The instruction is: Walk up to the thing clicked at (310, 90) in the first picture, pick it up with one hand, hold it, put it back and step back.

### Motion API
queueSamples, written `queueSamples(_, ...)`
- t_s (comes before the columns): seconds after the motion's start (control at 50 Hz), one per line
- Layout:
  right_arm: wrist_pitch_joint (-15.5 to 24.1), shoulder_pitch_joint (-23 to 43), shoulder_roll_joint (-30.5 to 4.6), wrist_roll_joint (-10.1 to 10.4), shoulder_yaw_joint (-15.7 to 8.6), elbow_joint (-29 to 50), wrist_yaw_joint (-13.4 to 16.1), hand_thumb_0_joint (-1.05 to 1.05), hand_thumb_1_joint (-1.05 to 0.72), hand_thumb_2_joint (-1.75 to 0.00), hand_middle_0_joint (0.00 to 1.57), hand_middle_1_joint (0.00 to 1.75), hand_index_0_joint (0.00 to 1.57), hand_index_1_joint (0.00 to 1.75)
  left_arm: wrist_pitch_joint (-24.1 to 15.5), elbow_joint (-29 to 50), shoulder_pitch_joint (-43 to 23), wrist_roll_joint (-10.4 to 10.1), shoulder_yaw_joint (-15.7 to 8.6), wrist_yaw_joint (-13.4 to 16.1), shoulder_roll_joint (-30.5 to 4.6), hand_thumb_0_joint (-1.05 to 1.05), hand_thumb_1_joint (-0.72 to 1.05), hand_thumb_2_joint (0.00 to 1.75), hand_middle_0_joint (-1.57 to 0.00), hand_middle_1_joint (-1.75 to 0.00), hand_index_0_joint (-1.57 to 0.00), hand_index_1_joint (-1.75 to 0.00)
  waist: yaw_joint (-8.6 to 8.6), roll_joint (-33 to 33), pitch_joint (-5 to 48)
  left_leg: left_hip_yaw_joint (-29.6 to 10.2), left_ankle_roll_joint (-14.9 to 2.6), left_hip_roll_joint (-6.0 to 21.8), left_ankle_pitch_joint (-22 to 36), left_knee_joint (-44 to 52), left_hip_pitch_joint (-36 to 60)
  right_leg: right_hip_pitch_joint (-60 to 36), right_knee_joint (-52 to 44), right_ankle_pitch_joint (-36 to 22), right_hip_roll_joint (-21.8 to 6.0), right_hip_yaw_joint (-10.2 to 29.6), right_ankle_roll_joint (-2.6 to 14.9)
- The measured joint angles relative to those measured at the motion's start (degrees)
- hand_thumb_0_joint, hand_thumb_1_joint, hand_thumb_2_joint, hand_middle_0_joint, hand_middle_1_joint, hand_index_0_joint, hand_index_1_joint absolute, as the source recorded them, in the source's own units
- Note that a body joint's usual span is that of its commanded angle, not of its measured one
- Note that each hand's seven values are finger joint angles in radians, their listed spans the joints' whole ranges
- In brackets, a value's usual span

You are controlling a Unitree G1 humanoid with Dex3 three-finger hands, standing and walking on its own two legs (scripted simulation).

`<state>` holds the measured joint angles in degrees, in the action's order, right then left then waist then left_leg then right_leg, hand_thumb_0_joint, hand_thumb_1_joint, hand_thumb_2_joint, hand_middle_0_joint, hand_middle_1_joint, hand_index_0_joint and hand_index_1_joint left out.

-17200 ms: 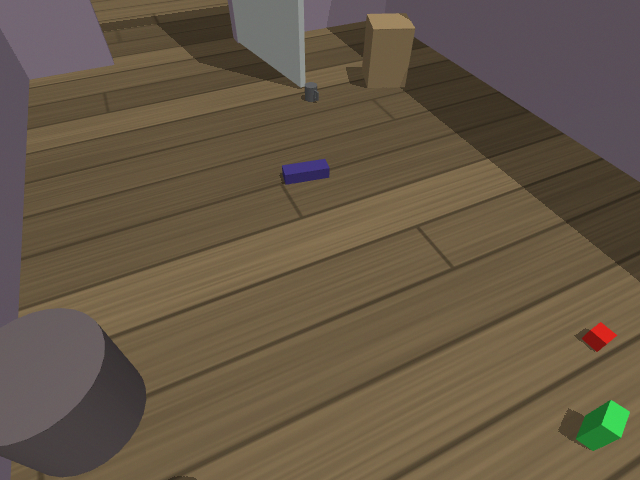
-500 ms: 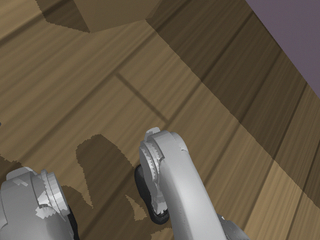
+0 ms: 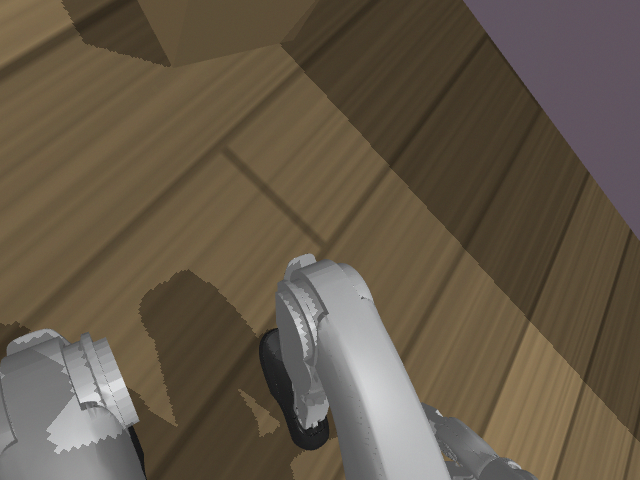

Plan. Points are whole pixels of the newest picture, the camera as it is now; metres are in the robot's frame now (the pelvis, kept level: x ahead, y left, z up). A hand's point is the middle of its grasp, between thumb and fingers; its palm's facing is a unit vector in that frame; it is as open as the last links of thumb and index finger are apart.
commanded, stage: rest palm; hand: left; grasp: from above
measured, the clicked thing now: out of the picture +0.45 +0.31 -0.26
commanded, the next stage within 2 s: close in 0.26 s
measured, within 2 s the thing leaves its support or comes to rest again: neither
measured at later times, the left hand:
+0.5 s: hand out of the picture +0.45 +0.32 -0.24, palm faces -0.45 -0.15 -0.88, open 13.4 cm
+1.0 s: hand out of the picture +0.45 +0.32 -0.23, palm faces -0.45 -0.15 -0.88, open 12.2 cm
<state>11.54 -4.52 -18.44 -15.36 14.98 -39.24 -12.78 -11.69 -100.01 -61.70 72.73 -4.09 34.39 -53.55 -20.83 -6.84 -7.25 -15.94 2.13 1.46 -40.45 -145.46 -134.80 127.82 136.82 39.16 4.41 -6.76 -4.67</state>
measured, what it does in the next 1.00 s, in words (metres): stands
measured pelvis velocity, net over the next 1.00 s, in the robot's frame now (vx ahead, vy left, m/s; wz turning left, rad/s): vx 0.00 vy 0.00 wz -0.02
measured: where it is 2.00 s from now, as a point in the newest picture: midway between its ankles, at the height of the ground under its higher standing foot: (222, 449)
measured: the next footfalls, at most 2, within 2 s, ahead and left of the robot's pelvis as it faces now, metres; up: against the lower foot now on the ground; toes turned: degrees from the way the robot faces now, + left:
none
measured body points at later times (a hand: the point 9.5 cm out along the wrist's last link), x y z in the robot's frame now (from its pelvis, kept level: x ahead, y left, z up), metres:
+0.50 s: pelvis +0.00 +0.00 +0.00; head +0.27 +0.13 +0.34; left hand +0.47 +0.32 -0.19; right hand +0.05 -0.24 -0.06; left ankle +0.06 +0.14 -0.27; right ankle +0.11 -0.13 -0.27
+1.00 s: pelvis +0.00 +0.00 +0.00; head +0.26 +0.13 +0.34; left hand +0.47 +0.32 -0.18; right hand +0.05 -0.25 -0.06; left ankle +0.06 +0.14 -0.27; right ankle +0.11 -0.13 -0.27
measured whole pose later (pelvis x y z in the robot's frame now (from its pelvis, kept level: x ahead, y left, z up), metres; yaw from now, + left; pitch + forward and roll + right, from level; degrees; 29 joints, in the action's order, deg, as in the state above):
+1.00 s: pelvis +0.00 +0.00 +0.00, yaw -1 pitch +27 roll -14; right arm 12.4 -5.9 -18.8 -15.4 17.4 -37.9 -13.1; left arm -11.1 -100.9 -62.3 71.6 -3.4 33.7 -56.0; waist -21.9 -7.2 -8.5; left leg -16.6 1.5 1.6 -39.9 -145.1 -134.3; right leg 126.7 135.4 38.3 4.7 -7.5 -4.8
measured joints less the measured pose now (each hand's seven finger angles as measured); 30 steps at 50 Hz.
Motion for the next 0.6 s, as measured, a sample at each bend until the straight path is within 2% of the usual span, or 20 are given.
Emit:
queueSamples(0.14,0.6,-0.6,-0.1,-0.2,0.9,0.2,-0.2,0.00,-0.91,-0.91,0.20,0.30,0.20,0.30,0.8,-1.3,-0.8,-0.5,-0.3,0.4,-1.4,0.00,-0.46,0.99,-0.09,-1.05,-0.11,-1.05,-0.81,0.0,-0.8,-0.3,-0.30,-0.1,0.2,-0.2,-0.3,-0.1,-0.2,-0.2,0.0,-0.3,0.14)
queueSamples(0.34,0.6,-1.8,0.1,-0.4,2.6,0.2,-0.6,0.00,-0.91,-0.91,0.20,0.30,0.20,0.30,0.7,-1.1,-0.8,-1.5,1.3,-0.5,-2.2,0.00,-0.46,0.99,-0.10,-1.07,-0.12,-1.06,-1.08,-0.1,-1.2,-0.7,-0.31,-0.1,-0.3,-0.2,0.2,-0.9,-0.6,0.1,0.1,-0.7,-0.08)
queueSamples(0.4,0.8,-1.8,0.1,-0.4,2.8,0.5,-0.6,0.00,-0.91,-0.91,0.20,0.30,0.20,0.30,0.5,-0.8,-0.5,-1.8,1.0,-0.7,-2.5,0.00,-0.46,0.98,-0.11,-1.06,-0.13,-1.05,-1.08,-0.2,-1.4,-1.0,-0.29,0.0,-0.3,-0.2,0.4,-1.0,-0.8,0.0,0.2,-0.8,-0.27)
queueSamples(0.6,0.7,-1.4,0.1,-0.6,2.9,0.8,-0.7,0.00,-0.91,-0.91,0.20,0.30,0.20,0.30,0.2,-0.2,0.1,-0.9,0.9,-0.3,-2.2,0.00,-0.36,0.89,-0.15,-1.04,-0.20,-1.02,-0.91,-0.4,-0.8,-1.2,-0.21,-0.1,-0.1,-0.1,0.5,-1.2,-1.0,-0.3,0.2,-1.1,0.04)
